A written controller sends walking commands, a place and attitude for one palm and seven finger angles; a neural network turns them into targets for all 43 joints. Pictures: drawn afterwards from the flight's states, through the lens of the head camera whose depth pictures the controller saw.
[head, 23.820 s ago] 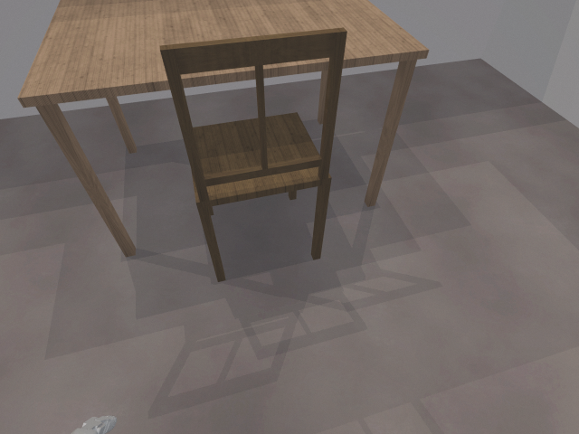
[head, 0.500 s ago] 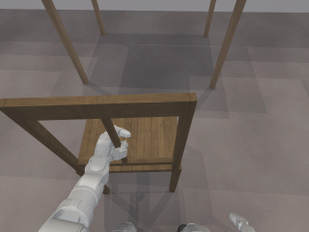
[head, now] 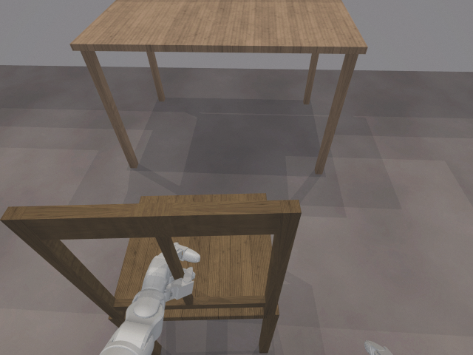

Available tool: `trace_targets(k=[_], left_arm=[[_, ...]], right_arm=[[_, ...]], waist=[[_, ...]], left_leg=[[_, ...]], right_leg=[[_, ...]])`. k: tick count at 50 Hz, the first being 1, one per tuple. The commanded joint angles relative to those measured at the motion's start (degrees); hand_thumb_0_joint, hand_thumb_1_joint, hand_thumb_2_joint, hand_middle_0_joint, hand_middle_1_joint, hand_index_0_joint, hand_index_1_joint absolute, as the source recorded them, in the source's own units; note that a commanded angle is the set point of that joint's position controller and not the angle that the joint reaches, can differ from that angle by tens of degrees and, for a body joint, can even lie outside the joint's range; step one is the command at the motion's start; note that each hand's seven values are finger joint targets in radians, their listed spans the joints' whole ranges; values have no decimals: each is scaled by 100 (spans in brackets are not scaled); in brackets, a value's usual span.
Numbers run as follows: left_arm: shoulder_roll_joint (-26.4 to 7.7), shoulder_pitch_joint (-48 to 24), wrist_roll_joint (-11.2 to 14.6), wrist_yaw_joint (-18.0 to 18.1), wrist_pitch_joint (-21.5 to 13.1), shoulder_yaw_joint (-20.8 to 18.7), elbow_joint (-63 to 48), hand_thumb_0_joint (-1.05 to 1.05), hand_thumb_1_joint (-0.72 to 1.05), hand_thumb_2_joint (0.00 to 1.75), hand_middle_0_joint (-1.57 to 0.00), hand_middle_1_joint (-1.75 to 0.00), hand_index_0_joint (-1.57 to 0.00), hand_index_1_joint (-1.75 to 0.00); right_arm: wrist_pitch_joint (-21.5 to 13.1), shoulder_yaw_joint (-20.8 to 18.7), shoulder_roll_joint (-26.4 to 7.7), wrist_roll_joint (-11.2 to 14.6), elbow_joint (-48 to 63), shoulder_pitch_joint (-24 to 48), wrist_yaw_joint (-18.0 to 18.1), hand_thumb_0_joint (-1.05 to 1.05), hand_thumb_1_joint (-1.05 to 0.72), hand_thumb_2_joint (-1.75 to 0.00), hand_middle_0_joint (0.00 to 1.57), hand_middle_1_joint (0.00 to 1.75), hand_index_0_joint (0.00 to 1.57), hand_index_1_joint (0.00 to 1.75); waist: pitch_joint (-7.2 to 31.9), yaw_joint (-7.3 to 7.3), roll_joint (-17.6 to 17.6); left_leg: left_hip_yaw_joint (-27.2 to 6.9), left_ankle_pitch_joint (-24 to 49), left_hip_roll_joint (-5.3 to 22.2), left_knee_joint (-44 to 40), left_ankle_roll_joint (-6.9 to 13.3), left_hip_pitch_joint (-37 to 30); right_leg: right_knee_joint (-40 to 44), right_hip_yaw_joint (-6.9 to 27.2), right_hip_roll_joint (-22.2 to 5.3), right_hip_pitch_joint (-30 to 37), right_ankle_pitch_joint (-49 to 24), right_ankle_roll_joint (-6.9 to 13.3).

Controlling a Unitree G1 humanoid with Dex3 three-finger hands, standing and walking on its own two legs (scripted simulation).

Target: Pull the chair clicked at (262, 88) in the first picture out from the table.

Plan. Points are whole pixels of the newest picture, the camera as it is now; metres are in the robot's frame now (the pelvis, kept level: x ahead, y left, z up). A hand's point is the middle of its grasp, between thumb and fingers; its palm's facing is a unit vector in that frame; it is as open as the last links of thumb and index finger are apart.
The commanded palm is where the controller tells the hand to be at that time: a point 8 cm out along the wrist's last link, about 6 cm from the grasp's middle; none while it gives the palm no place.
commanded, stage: stop walking, hand still on the chair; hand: left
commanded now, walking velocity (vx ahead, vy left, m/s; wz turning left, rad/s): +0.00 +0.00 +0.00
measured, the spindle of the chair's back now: (178, 273) +0.28 +0.13 -0.06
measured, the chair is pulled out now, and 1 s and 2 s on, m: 0.72 0.72 0.72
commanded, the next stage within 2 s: open the thumb and straighten the fingers in 0.30 s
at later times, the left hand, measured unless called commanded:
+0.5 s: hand (189, 282) +0.27 +0.11 -0.07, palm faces -0.04 -0.99 -0.13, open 5.1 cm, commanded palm +0.24 +0.16 -0.05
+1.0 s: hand (186, 273) +0.28 +0.12 -0.07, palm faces -0.05 -0.99 -0.15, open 15.7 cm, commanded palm +0.27 +0.17 -0.05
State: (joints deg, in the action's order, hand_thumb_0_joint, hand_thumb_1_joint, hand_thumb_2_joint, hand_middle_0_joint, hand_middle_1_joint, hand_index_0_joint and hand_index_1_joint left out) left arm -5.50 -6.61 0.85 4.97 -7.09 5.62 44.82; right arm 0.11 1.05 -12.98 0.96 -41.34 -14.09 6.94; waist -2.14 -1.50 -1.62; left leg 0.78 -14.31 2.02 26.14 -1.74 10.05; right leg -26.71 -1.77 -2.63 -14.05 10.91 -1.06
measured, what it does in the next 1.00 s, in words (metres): stands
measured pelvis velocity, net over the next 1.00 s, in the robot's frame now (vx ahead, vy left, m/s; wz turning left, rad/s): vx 0.03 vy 0.00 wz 0.02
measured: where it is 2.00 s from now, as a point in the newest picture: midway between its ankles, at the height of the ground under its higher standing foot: outside the picture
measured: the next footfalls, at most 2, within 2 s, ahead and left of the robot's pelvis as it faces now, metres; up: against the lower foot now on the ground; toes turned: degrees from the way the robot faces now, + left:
none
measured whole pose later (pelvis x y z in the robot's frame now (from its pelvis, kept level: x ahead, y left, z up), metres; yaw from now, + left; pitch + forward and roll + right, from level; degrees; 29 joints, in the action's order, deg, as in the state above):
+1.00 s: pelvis +0.03 +0.00 -0.03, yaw +1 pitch +9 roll +1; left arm -7.5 4.2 2.2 2.2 5.8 4.8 17.1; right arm -5.4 1.1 -13.7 2.0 -33.6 -13.6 4.0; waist 4.4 -2.0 -2.3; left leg -0.6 -24.1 1.5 43.7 -1.9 28.1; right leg -44.8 -2.4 -3.8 -31.9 21.3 -1.1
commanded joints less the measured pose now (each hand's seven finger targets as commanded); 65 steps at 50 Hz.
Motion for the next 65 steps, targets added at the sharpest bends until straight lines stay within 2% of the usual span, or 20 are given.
trace_targets(k=[1,8,9,18,20,21,22,24,27,31,32,37,43,45,46,50,56,60,62,65], left_arm=[[-536,-1165,-33,57,-333,-184,-1193,0,90,90,-50,-145,-50,-145],[-504,-965,-37,53,-289,-116,-1466,0,90,90,-50,-145,-50,-145],[-559,-930,-20,48,-278,-100,-1547,0,90,90,-50,-145,-50,-145],[-503,-818,-15,49,-194,-107,-1617,0,90,90,-50,-145,-50,-145],[-809,-806,-3,88,-221,-369,-2042,0,90,90,-50,-145,-50,-145],[-229,-134,248,-64,26,17,-1427,0,78,84,-50,-145,-50,-145],[-531,-526,302,-138,-48,-234,-2013,0,66,78,-50,-145,-50,-145],[-889,-571,267,-189,-91,-439,-2342,0,42,67,-50,-145,-50,-145],[-840,-227,174,-261,-90,-428,-2866,0,5,49,-50,-145,-50,-145],[-698,14,173,-289,221,-321,-2962,0,-43,26,-47,-138,-47,-138],[-898,-258,197,-263,291,-506,-3068,0,-55,20,-45,-130,-45,-130],[-593,-127,256,-225,601,-348,-3293,0,-55,20,-32,-94,-32,-94],[-433,185,233,-275,792,-171,-3822,0,-55,20,-18,-51,-18,-51],[-556,436,198,-262,892,-246,-3952,0,-55,20,-13,-36,-13,-36],[-1058,149,165,-215,950,-703,-3733,0,-55,20,-10,-29,-10,-29],[-792,238,79,-227,1093,-456,-4018,0,-55,20,0,0,0,0],[-714,778,187,-280,1231,-336,-4587,0,-55,20,0,0,0,0],[-789,799,170,-315,1313,-304,-4769,0,-55,20,0,0,0,0],[-1005,1136,141,-323,1357,-563,-4557,0,-55,20,0,0,0,0],[-853,1488,133,-369,1362,-366,-4993,0,-55,20,0,0,0,0]], right_arm=[[-266,-191,-597,-35,776,438,23,0,-90,-90,20,30,20,30],[-198,-185,-575,-42,865,493,25,0,-90,-90,20,30,20,30],[-207,-198,-593,-27,842,476,31,0,-90,-90,20,30,20,30],[-89,-157,-543,-36,942,560,20,0,-90,-90,20,30,20,30],[-88,-183,-556,-30,984,564,25,0,-90,-90,20,30,20,30],[-150,-262,-775,257,948,496,-179,0,-90,-90,20,30,20,30],[-222,-269,-806,260,1048,591,-255,0,-90,-90,20,30,20,30],[-346,-310,-773,238,1109,630,-275,0,-90,-90,20,30,20,30],[-518,-295,-723,190,1264,623,-344,0,-90,-90,20,30,20,30],[-634,-329,-768,187,1385,545,-379,0,-90,-90,20,30,20,30],[-639,-331,-812,185,1377,525,-356,0,-90,-90,20,30,20,30],[-764,-346,-837,165,1505,458,-288,0,-90,-90,20,30,20,30],[-912,-367,-835,121,1582,306,-248,0,-90,-90,20,30,20,30],[-919,-360,-848,117,1624,306,-248,0,-90,-90,20,30,20,30],[-863,-358,-914,112,1529,243,-221,0,-90,-90,20,30,20,30],[-844,-321,-839,89,1668,273,-216,0,-90,-90,20,30,20,30],[-905,-307,-807,87,1787,252,-208,0,-90,-90,20,30,20,30],[-903,-303,-846,86,1810,236,-172,0,-90,-90,20,30,20,30],[-883,-314,-869,80,1801,192,-159,0,-90,-90,20,30,20,30],[-896,-309,-839,86,1940,222,-166,0,-90,-90,20,30,20,30]], waist=[[1129,118,71],[1301,88,345],[1258,68,148],[1174,88,303],[1170,101,186],[996,-279,953],[1064,-155,1079],[1136,-136,467],[1382,-25,-153],[1454,-70,67],[1499,-98,144],[1686,-104,472],[2069,-121,508],[2070,-74,414],[1901,-130,615],[1847,-83,317],[2170,-107,250],[2005,-187,375],[1868,-158,512],[2038,-101,279]], left_leg=[[-389,1482,459,-399,284,-261],[-338,1661,460,-349,243,-359],[-310,1676,441,-361,247,-376],[-320,1440,442,-366,234,-327],[-299,1362,427,-376,247,-319],[6,633,134,-186,238,397],[28,405,95,-66,266,685],[89,149,23,34,284,786],[130,128,-71,250,249,954],[109,64,-76,522,256,1186],[99,33,-80,576,258,1242],[65,96,-83,790,257,1369],[21,715,-82,1121,256,1339],[20,812,-77,1187,243,1378],[6,677,-74,1239,245,1538],[16,692,-105,1325,258,1581],[-12,1082,-95,1551,254,1501],[-10,925,-113,1639,265,1672],[-10,854,-114,1702,256,1830],[-14,981,-118,1734,256,1769]], right_leg=[[298,356,-370,489,-798,217],[237,339,-430,679,-1298,232],[270,326,-435,661,-1353,222],[334,356,-446,609,-1145,241],[400,382,-451,663,-1120,232],[175,-128,-210,300,-684,145],[30,-96,-187,216,-587,153],[-22,-47,-185,140,-288,163],[-277,-83,-127,-108,-149,204],[-505,-132,-77,-396,-102,158],[-546,-125,-71,-451,-78,142],[-810,-201,-43,-642,-91,104],[-1179,-266,-42,-666,-757,101],[-1257,-272,-61,-668,-854,117],[-1256,-247,-48,-801,-765,97],[-1351,-264,-73,-889,-717,117],[-1498,-299,-93,-756,-1181,127],[-1517,-301,-98,-878,-1139,104],[-1570,-312,-88,-985,-1067,97],[-1639,-327,-114,-957,-1096,123]])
